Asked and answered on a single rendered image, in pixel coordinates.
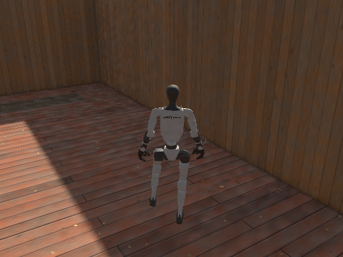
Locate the left robot hand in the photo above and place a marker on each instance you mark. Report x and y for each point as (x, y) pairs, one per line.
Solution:
(140, 153)

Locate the right robot forearm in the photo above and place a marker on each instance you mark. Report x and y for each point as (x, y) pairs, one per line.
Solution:
(198, 142)

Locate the right robot hand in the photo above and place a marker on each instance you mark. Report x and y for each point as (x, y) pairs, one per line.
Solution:
(199, 151)

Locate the robot left upper arm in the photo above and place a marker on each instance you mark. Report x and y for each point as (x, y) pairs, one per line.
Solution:
(152, 122)

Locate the humanoid robot head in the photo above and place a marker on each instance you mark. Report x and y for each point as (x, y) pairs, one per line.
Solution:
(172, 92)

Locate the robot right upper arm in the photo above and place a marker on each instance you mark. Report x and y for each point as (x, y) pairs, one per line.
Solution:
(192, 122)

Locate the left robot forearm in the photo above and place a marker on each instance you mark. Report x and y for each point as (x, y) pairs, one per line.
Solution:
(145, 142)

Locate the robot left thigh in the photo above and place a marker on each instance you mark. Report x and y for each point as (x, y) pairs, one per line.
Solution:
(158, 156)

